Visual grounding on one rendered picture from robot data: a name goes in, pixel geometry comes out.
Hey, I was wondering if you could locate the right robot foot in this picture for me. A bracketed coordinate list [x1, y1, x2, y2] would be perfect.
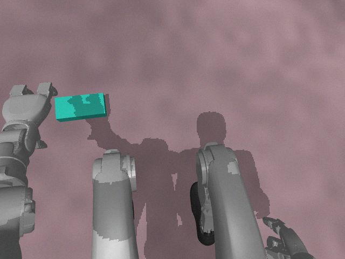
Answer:
[190, 182, 215, 246]

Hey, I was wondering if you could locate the right robot hand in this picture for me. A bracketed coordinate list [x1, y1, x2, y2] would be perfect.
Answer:
[263, 217, 308, 259]

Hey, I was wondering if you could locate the left robot arm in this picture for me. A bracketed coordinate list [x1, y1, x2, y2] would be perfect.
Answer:
[0, 120, 39, 259]

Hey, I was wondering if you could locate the left robot hand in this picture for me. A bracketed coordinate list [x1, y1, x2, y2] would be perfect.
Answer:
[2, 82, 58, 149]

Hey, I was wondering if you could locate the small box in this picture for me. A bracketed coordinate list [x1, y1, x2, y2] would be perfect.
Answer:
[55, 93, 107, 122]

